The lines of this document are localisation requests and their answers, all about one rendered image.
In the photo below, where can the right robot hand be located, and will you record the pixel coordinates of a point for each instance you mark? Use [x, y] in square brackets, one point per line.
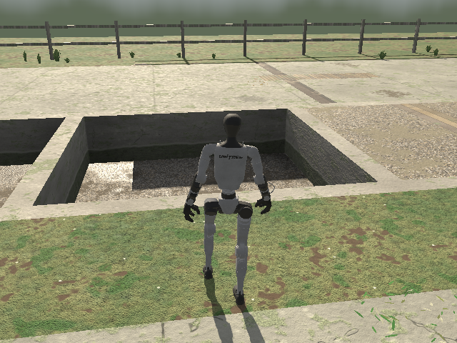
[262, 203]

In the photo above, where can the right robot thigh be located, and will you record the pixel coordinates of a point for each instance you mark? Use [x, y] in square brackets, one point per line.
[245, 212]

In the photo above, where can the robot left upper arm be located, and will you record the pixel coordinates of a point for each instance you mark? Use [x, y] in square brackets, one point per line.
[204, 160]

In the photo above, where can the left robot hand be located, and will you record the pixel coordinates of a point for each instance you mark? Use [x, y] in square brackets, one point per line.
[187, 211]

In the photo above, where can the right robot foot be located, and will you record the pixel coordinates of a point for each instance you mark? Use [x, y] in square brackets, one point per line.
[239, 298]

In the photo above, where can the left robot forearm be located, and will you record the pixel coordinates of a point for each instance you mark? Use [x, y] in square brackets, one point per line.
[193, 192]

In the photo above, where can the right robot forearm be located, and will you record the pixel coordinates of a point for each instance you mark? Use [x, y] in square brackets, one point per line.
[264, 190]

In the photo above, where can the robot right upper arm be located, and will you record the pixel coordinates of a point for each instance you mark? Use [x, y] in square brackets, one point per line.
[256, 164]

